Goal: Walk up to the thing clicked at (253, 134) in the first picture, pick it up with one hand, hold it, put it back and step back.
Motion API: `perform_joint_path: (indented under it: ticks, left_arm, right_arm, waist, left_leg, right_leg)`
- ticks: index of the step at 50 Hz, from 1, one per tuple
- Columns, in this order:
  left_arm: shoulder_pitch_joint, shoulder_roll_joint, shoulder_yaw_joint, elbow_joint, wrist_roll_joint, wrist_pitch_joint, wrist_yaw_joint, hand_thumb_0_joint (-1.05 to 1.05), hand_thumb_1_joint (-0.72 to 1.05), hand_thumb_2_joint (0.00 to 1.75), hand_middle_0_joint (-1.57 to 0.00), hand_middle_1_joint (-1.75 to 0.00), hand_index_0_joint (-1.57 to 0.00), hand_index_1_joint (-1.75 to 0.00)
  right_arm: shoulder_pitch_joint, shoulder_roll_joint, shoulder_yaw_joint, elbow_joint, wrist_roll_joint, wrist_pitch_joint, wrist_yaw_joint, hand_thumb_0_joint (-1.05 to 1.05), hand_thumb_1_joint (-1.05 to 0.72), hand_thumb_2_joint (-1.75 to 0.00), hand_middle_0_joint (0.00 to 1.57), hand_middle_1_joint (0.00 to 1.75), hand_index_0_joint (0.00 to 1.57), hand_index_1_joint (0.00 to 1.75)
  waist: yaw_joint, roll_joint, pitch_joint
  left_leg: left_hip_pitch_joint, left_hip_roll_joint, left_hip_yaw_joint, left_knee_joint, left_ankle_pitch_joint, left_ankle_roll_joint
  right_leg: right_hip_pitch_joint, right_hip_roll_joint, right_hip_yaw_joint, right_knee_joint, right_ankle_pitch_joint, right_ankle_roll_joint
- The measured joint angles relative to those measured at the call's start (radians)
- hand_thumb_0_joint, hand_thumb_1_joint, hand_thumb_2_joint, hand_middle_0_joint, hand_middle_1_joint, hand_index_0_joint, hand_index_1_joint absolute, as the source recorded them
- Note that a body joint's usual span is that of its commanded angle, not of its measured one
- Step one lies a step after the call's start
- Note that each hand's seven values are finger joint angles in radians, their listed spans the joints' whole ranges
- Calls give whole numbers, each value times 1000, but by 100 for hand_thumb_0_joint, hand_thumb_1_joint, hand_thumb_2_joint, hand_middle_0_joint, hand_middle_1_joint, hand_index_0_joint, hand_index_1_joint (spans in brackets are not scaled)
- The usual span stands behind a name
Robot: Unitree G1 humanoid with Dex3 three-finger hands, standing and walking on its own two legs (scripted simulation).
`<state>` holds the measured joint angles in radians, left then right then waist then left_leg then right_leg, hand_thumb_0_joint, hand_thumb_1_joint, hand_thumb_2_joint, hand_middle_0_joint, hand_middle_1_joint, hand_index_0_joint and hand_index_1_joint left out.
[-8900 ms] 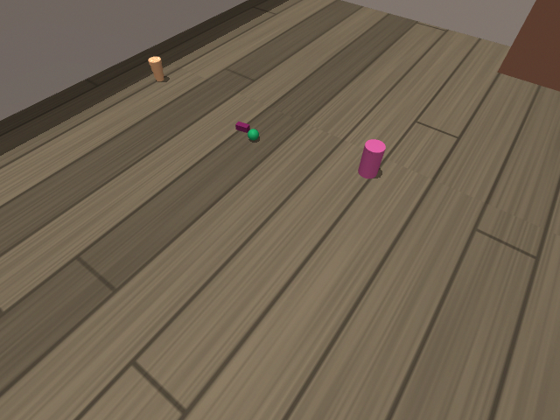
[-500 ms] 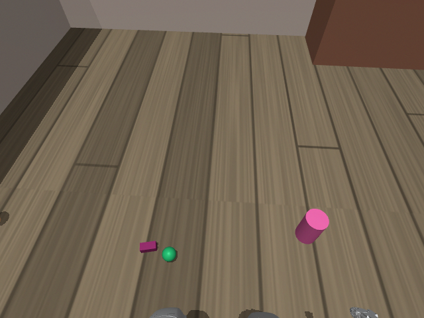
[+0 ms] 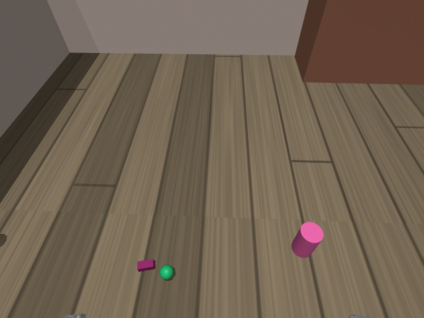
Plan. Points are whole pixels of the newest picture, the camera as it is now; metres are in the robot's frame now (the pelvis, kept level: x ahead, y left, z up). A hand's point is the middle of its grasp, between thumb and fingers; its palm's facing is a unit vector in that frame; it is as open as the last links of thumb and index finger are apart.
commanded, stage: stand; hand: left
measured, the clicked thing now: (166, 272) +0.43 +0.21 -0.75
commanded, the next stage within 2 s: none
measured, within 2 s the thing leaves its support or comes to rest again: neither
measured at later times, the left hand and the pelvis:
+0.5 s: hand out of the picture +0.07 +0.25 -0.15, palm faces +0.00 -0.94 -0.33, open 7.3 cm; pelvis -0.01 +0.00 +0.01, yaw +1 degrees
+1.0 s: hand out of the picture +0.07 +0.25 -0.15, palm faces +0.00 -0.94 -0.33, open 7.3 cm; pelvis +0.00 +0.00 +0.01, yaw +1 degrees
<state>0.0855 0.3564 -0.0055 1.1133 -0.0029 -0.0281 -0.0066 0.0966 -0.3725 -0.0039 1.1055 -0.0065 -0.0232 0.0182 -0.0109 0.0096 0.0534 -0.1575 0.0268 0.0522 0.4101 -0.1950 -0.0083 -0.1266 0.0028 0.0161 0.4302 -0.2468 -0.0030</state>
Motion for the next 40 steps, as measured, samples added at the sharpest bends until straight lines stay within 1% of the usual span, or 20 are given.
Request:
perform_joint_path:
  ticks: [8, 15, 32, 40]
  left_arm:
    - [-30, -6, 7, 22, 1, 5, -1, 0, 90, 89, -20, -30, -21, -30]
    - [-23, -12, 9, 42, 4, 9, -2, 0, 90, 89, -20, -30, -21, -30]
    - [18, -12, 13, 52, 8, 15, -1, 0, 90, 89, -20, -30, -21, -30]
    - [22, -11, 14, 50, 6, 14, -2, 0, 90, 89, -20, -30, -21, -30]
  right_arm:
    - [-19, 17, 4, 29, 1, 4, -5, 0, -90, -90, 21, 30, 21, 30]
    - [-28, 24, 4, 40, -1, 5, -3, 0, -90, -90, 21, 30, 21, 30]
    - [-9, 23, 0, 45, -5, 10, -1, 0, -90, -90, 21, 30, 21, 30]
    - [-2, 24, 7, 47, -4, 8, -4, 0, -90, -90, 21, 30, 21, 30]
  waist:
    - [-5, -2, 16]
    - [-4, -3, 13]
    - [4, -2, -2]
    - [6, -6, 4]
  left_leg:
    - [23, 5, -5, -66, 43, -6]
    - [26, 8, -7, -88, 60, -8]
    - [6, 9, -19, -84, 64, -7]
    - [11, 4, -18, -88, 61, -4]
  right_leg:
    - [27, 6, -5, -74, 46, -3]
    - [32, 10, -7, -99, 64, -5]
    - [25, 11, -19, -113, 74, -5]
    - [31, 7, -18, -118, 71, -2]
